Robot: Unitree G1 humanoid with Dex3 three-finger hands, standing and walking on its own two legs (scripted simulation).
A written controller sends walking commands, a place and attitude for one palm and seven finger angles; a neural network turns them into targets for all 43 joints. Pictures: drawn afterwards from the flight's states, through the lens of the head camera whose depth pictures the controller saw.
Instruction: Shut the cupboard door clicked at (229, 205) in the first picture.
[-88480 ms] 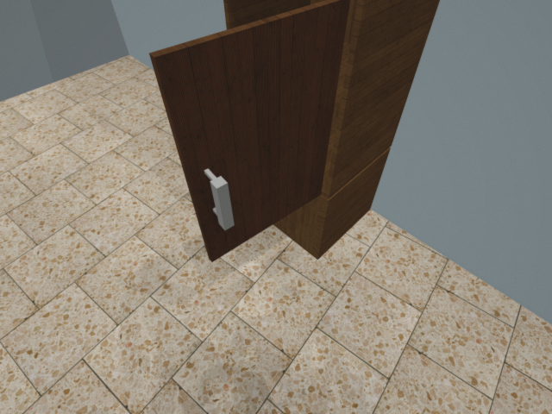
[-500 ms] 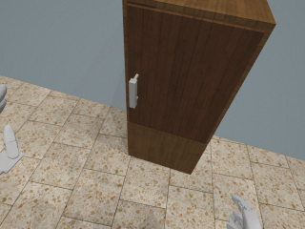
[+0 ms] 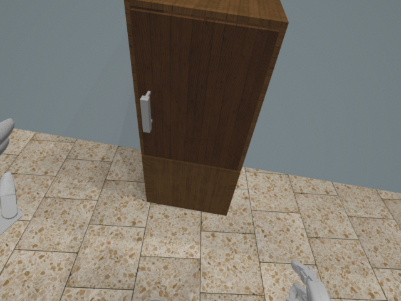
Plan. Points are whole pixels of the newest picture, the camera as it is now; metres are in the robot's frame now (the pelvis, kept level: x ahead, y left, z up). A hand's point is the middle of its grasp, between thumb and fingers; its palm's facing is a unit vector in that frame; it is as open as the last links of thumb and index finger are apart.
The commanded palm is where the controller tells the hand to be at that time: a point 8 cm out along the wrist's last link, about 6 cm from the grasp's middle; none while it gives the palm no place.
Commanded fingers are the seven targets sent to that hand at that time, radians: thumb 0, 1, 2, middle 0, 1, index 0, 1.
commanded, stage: stop stepping back and stand still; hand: left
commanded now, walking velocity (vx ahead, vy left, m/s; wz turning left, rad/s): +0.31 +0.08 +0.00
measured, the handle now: (148, 111) +0.76 +0.20 -0.07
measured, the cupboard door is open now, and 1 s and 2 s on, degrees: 0 0 0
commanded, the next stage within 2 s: let the arm hang, fingers relaxed in 0.62 s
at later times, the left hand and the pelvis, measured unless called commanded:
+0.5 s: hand out of the picture +0.14 +0.31 +0.19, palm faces +0.54 -0.74 -0.39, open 7.4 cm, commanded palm +0.09 +0.34 +0.19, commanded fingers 0.00 0.90 0.90 -0.20 -0.30 -0.20 -0.30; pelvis -0.04 +0.03 +0.00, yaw +2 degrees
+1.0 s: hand out of the picture +0.04 +0.19 -0.15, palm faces +0.03 -0.99 -0.16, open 7.3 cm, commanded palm none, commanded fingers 0.00 0.90 0.90 -0.20 -0.30 -0.20 -0.30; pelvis -0.04 +0.02 +0.00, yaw +3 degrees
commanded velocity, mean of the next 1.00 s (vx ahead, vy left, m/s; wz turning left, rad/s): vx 0.06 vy -0.03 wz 0.00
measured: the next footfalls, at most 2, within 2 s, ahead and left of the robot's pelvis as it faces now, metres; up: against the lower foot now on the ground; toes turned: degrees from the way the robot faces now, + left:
left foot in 0.06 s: +0.14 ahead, +0.10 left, +0.00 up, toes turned +0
left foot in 0.48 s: +0.05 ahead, +0.15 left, +0.00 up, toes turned +3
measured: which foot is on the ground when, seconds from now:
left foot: up 0.00-0.04, down 0.06-0.32, up 0.34-0.46, down 0.48-1.00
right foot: down 0.00-1.00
